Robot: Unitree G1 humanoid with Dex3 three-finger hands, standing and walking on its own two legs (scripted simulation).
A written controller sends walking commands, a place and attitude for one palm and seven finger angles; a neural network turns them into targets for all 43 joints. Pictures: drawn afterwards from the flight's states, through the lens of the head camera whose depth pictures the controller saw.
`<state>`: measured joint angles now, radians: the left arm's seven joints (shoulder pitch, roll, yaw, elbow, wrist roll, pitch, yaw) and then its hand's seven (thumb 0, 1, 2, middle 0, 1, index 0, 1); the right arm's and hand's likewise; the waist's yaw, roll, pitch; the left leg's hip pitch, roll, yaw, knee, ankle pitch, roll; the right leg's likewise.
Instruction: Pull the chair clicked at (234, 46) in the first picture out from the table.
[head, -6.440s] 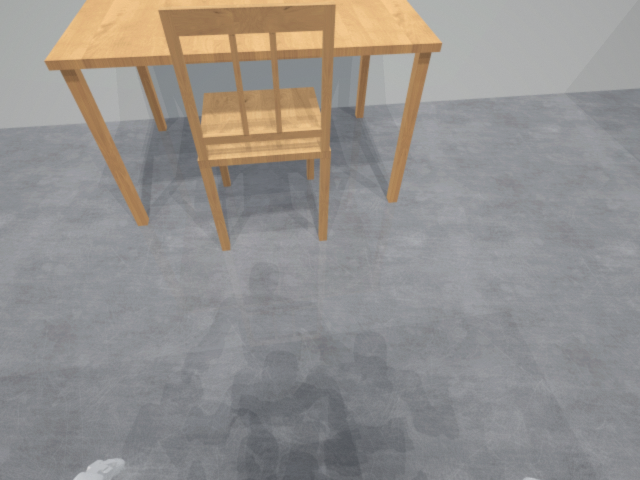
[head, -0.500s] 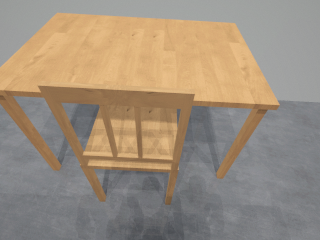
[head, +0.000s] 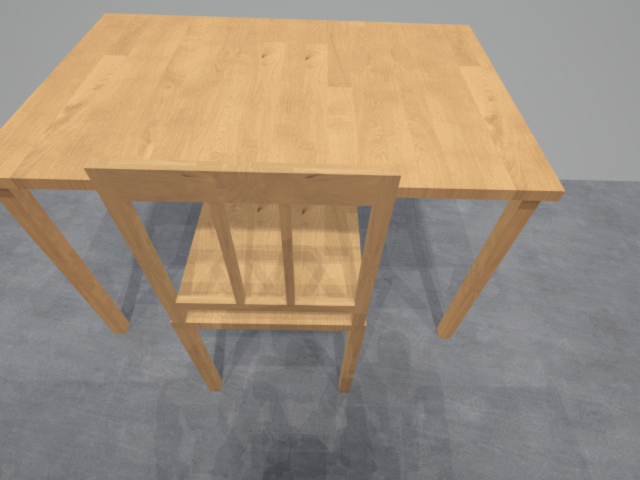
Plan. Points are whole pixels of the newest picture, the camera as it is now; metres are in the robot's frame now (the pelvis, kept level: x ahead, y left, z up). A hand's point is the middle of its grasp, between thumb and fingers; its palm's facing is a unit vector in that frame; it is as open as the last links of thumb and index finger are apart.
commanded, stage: look again from close up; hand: left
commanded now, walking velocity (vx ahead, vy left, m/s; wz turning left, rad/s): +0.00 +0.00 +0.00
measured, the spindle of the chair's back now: (230, 257) +0.47 +0.19 -0.08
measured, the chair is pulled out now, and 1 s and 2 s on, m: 0.00 0.00 0.00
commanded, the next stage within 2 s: raise the hand toward the chair's back in 0.18 s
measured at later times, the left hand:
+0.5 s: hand (196, 422) +0.19 +0.16 -0.03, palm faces +0.24 -0.97 -0.05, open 7.8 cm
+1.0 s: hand (209, 442) +0.17 +0.15 -0.07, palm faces +0.03 -1.00 -0.03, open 11.9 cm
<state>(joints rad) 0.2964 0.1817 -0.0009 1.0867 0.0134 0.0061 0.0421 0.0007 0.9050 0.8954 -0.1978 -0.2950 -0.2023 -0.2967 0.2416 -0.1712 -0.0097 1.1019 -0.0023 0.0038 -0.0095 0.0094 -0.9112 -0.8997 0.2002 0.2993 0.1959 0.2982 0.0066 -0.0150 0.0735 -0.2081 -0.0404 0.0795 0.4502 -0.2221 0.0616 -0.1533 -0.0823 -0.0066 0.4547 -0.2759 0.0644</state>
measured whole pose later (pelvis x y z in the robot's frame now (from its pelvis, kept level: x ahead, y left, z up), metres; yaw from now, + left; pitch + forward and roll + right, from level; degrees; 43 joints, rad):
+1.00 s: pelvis -0.03 -0.07 -0.11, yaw +2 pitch +16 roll -2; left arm 0.37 0.25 0.25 0.04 -0.32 -0.36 -0.39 0.01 0.26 0.62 -0.13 -0.20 -0.14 -0.20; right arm 0.16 -0.16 -0.01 0.61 0.04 -0.22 -0.07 0.02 -0.90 -0.90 0.20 0.30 0.20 0.30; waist 0.02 0.03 -0.14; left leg -1.02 0.06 -0.07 1.24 -0.50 -0.04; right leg -0.91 0.00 -0.12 1.22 -0.59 -0.04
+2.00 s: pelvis -0.02 -0.02 -0.08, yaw +2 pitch +15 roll -4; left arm 0.30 0.27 0.23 0.04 -0.27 -0.36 -0.25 -0.02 -0.50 0.30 -0.06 -0.08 -0.06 -0.08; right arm 0.24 -0.23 0.01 0.54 0.03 -0.17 -0.05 0.02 -0.90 -0.90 0.20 0.30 0.20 0.30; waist -0.02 0.03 -0.13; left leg -0.91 0.03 -0.02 1.12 -0.48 0.03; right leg -0.79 -0.03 -0.08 1.06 -0.53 0.02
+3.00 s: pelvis -0.02 -0.04 -0.09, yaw +1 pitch +17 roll -2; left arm 0.15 0.26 0.25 0.22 -0.28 -0.42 -0.27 -0.02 -0.50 0.30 -0.06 -0.08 -0.06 -0.08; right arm 0.23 -0.24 -0.01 0.57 0.03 -0.17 -0.05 0.02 -0.90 -0.90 0.20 0.30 0.20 0.30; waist -0.03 0.03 -0.14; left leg -0.97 0.04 -0.02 1.16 -0.48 0.00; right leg -0.88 -0.02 -0.08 1.13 -0.55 -0.01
